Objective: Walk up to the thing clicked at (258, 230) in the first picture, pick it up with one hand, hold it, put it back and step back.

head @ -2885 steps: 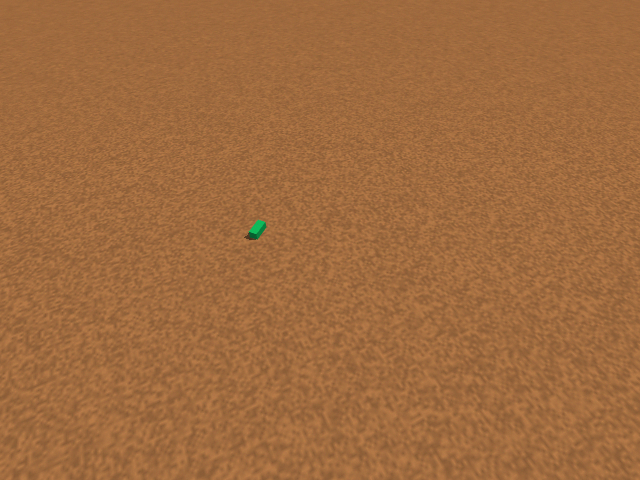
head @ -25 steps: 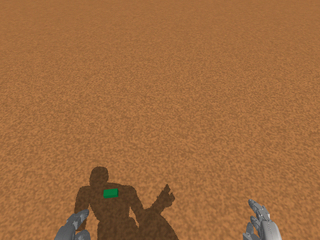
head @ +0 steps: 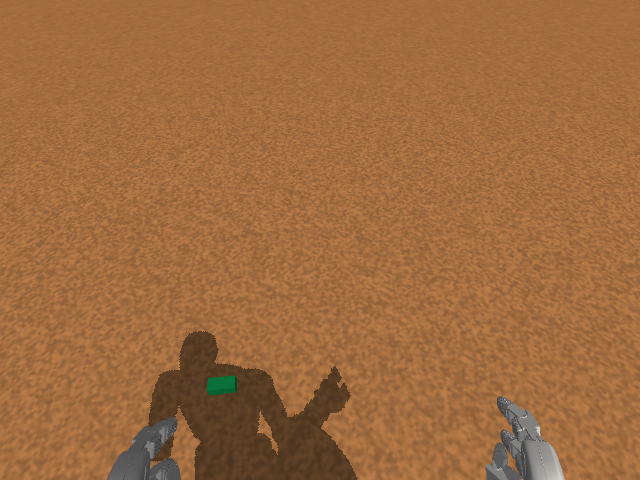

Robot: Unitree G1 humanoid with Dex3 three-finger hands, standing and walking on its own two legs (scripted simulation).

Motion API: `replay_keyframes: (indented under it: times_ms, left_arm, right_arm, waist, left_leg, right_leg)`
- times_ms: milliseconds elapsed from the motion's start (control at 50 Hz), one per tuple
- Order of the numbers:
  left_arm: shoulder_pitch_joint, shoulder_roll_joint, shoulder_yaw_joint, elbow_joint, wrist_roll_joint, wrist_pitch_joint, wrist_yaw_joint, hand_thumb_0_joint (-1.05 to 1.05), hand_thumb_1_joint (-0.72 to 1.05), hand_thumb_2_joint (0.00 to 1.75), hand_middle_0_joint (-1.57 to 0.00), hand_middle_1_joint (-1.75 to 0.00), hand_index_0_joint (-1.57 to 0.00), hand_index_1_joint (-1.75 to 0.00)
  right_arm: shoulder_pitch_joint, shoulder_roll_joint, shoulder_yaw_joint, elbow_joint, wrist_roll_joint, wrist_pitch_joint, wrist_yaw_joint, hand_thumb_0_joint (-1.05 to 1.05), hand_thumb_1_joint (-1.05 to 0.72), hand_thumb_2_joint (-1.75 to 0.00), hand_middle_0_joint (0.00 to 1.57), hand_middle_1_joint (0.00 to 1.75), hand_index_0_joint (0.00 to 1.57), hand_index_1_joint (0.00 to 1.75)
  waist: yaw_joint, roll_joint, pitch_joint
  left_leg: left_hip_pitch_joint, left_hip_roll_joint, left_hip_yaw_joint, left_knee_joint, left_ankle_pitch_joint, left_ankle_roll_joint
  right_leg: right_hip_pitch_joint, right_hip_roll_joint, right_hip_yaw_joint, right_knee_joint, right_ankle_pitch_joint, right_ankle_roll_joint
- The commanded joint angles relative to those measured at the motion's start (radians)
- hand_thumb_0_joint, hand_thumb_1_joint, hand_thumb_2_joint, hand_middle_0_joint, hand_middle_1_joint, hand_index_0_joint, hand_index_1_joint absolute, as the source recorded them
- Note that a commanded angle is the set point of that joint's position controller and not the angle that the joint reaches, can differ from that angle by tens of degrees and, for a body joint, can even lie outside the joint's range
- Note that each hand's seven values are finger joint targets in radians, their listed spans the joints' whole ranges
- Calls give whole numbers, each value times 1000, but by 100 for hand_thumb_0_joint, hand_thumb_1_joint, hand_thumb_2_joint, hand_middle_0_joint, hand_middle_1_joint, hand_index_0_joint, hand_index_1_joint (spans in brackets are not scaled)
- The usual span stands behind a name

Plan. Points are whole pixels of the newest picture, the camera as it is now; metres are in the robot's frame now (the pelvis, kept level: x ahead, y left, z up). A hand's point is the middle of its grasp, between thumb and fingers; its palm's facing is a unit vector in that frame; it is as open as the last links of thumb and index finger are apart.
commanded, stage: home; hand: left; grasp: from above
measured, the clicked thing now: (222, 385) +0.56 +0.31 -0.70
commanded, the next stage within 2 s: stand in 0.06 s
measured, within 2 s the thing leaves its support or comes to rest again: neither
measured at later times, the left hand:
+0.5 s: hand out of the picture +0.08 +0.25 -0.10, palm faces +0.04 -0.94 -0.35, open 7.4 cm
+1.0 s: hand out of the picture +0.02 +0.25 -0.10, palm faces +0.05 -0.93 -0.35, open 7.4 cm
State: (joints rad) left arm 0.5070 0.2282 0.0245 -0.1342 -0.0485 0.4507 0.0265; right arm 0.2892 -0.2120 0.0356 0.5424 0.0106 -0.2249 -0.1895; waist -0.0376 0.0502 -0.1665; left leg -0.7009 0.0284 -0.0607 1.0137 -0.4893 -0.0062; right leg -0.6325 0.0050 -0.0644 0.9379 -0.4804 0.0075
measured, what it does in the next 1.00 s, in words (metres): rises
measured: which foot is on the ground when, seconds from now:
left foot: down 0.00-1.00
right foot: down 0.00-1.00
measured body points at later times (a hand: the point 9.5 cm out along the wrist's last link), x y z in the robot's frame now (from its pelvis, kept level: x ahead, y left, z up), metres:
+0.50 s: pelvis -0.01 +0.01 +0.04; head +0.00 +0.01 +0.49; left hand +0.08 +0.29 -0.08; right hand +0.09 -0.27 -0.08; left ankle +0.01 +0.12 -0.68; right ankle -0.01 -0.13 -0.68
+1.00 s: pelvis -0.01 +0.00 +0.06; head -0.01 -0.01 +0.51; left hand +0.02 +0.30 -0.07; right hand +0.06 -0.27 -0.08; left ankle +0.01 +0.12 -0.68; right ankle -0.01 -0.13 -0.68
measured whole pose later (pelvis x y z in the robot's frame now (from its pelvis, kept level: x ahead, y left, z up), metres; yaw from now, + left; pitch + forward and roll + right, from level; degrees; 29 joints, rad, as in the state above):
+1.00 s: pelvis -0.01 +0.00 +0.06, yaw +1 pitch -4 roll +0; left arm 0.18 0.29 0.03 1.14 0.04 0.01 0.03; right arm 0.14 -0.29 -0.03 1.12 -0.03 0.01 -0.02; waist 0.02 0.03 0.06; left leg -0.13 -0.02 -0.03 0.39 -0.18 0.01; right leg -0.09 -0.04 -0.05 0.37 -0.20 0.02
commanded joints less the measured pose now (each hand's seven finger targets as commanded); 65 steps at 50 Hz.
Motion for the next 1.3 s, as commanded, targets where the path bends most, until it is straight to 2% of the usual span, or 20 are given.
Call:
replay_keyframes:
  times_ms: [0, 60, 80, 120, 140, 160, 180, 200, 220, 260, 340, 380, 420, 480, 660, 760, 940, 1000, 1180, 1280]
  left_arm:
    - [-12, 99, 62, -181, 4, -50, 3, 0, 90, 90, -20, -30, -20, -30]
    - [-43, 121, 68, -221, 7, -55, 8, 0, 90, 90, -20, -30, -20, -30]
    - [-15, 91, 47, -161, 4, -47, 5, 0, 90, 90, -20, -30, -20, -30]
    - [-13, 87, 52, -161, 0, -46, 4, 0, 90, 90, -20, -30, -20, -30]
    - [-323, 184, 66, 190, 110, -259, 40, 0, 90, 90, -20, -30, -20, -30]
    - [-226, 211, 88, 338, 118, -326, 34, 0, 90, 90, -20, -30, -20, -30]
    - [-210, 213, 77, 379, 118, -358, 25, 0, 90, 90, -20, -30, -20, -30]
    - [-213, 227, 66, 430, 120, -382, 22, 0, 90, 90, -20, -30, -20, -30]
    - [-246, 227, 67, 471, 121, -399, 18, 0, 90, 90, -20, -30, -20, -30]
    - [-286, 214, 70, 565, 104, -407, 11, 0, 90, 90, -20, -30, -20, -30]
    - [-319, 197, 63, 735, 96, -432, 18, 0, 90, 90, -20, -30, -20, -30]
    - [-339, 203, 64, 799, 96, -447, 18, 0, 90, 90, -20, -30, -20, -30]
    - [-343, 199, 61, 860, 93, -453, 16, 0, 90, 90, -20, -30, -20, -30]
    - [-338, 207, 59, 948, 89, -461, 15, 0, 90, 90, -20, -30, -20, -30]
    - [-336, 237, 50, 1126, 81, -466, 18, 0, 90, 90, -20, -30, -20, -30]
    - [-347, 244, 43, 1182, 83, -466, 17, 0, 90, 90, -20, -30, -20, -30]
    - [-362, 253, 38, 1232, 81, -466, 14, 0, 90, 90, -20, -30, -20, -30]
    - [-384, 262, 41, 1233, 77, -469, 13, 0, 90, 90, -20, -30, -20, -30]
    - [-402, 275, 39, 1247, 74, -470, 8, 0, 90, 90, -20, -30, -20, -30]
    - [-417, 284, 42, 1249, 71, -471, 6, 0, 90, 90, -20, -30, -20, -30]
  right_arm:
    - [-64, -126, -56, -162, -2, -61, -8, 0, -90, -90, 20, 30, 20, 30]
    - [-57, -125, -57, -162, -1, -57, -8, 0, -90, -90, 20, 30, 20, 30]
    - [-60, -124, -53, -160, 0, -57, -7, 0, -90, -90, 20, 30, 20, 30]
    - [-62, -126, -54, -163, -1, -58, -6, 0, -90, -90, 20, 30, 20, 30]
    - [-134, -237, -96, 72, -125, 47, 54, 0, -90, -90, 20, 30, 20, 30]
    - [-146, -254, -112, 91, -126, 88, 85, 0, -90, -90, 20, 30, 20, 30]
    - [-129, -255, -114, 69, -135, 108, 104, 0, -90, -90, 20, 30, 20, 30]
    - [-134, -251, -113, 84, -118, 118, 123, 0, -90, -90, 20, 30, 20, 30]
    - [-125, -229, -115, 117, -88, 122, 140, 0, -90, -90, 20, 30, 20, 30]
    - [-130, -217, -114, 151, -66, 128, 162, 0, -90, -90, 20, 30, 20, 30]
    - [-161, -217, -120, 228, -68, 150, 173, 0, -90, -90, 20, 30, 20, 30]
    - [-162, -219, -120, 256, -68, 163, 171, 0, -90, -90, 20, 30, 20, 30]
    - [-157, -225, -118, 287, -66, 172, 168, 0, -90, -90, 20, 30, 20, 30]
    - [-170, -236, -115, 329, -60, 182, 167, 0, -90, -90, 20, 30, 20, 30]
    - [-153, -255, -108, 442, -42, 196, 157, 0, -90, -90, 20, 30, 20, 30]
    - [-156, -252, -103, 482, -38, 204, 158, 0, -90, -90, 20, 30, 20, 30]
    - [-183, -266, -98, 513, -37, 208, 163, 0, -90, -90, 20, 30, 20, 30]
    - [-179, -264, -94, 522, -37, 207, 161, 0, -90, -90, 20, 30, 20, 30]
    - [-190, -281, -88, 536, -35, 206, 164, 0, -90, -90, 20, 30, 20, 30]
    - [-195, -286, -83, 541, -32, 202, 162, 0, -90, -90, 20, 30, 20, 30]
  waist:
    - [5, 8, -69]
    - [0, 20, -87]
    - [-8, -7, -49]
    - [-7, -2, -67]
    - [69, -21, 173]
    - [72, -87, 83]
    - [53, -76, 78]
    - [65, -51, 40]
    - [60, -66, 19]
    - [65, -106, 25]
    - [75, -39, 64]
    - [67, -48, 91]
    - [63, -18, 131]
    - [64, -23, 151]
    - [56, -29, 174]
    - [53, -45, 216]
    - [56, -46, 232]
    - [52, -50, 202]
    - [53, -41, 206]
    - [51, -35, 188]
  left_leg:
    - [113, -24, 5, -176, 227, 17]
    - [125, -24, 8, -172, 240, 17]
    - [114, -23, 7, -172, 229, 20]
    - [114, -26, 9, -169, 225, 20]
    - [140, 18, -41, -278, 383, 66]
    - [192, 3, -12, -261, 372, 79]
    - [223, 6, -32, -265, 369, 80]
    - [259, 2, -39, -273, 367, 82]
    - [277, -7, -20, -279, 354, 73]
    - [320, -9, -9, -305, 347, 67]
    - [366, 18, -65, -403, 338, 73]
    - [376, 19, -63, -434, 335, 70]
    - [374, 30, -84, -504, 275, 68]
    - [404, 33, -89, -557, 265, 59]
    - [516, 52, -87, -671, 346, 45]
    - [530, 51, -85, -707, 300, 35]
    - [521, 55, -87, -737, 265, 33]
    - [541, 63, -80, -729, 315, 37]
    - [543, 65, -77, -734, 321, 31]
    - [559, 69, -69, -732, 381, 31]
  right_leg:
    - [40, 23, -2, -141, 205, -13]
    - [41, 24, -2, -140, 214, -14]
    - [31, 24, -4, -146, 208, -10]
    - [36, 23, 0, -147, 208, -10]
    - [193, -56, 78, -176, 199, -38]
    - [220, -79, 144, -226, 183, -76]
    - [202, -69, 161, -238, 219, -89]
    - [267, -81, 162, -227, 265, -83]
    - [296, -99, 172, -235, 293, -80]
    - [302, -102, 158, -275, 303, -65]
    - [328, -90, 122, -314, 269, -38]
    - [348, -92, 121, -352, 270, -34]
    - [368, -85, 111, -394, 233, -31]
    - [414, -94, 113, -457, 255, -31]
    - [510, -114, 106, -566, 322, -17]
    - [496, -115, 109, -613, 284, -13]
    - [514, -118, 107, -652, 263, -9]
    - [529, -133, 119, -658, 304, -17]
    - [534, -131, 120, -673, 295, -16]
    - [548, -135, 121, -669, 352, -19]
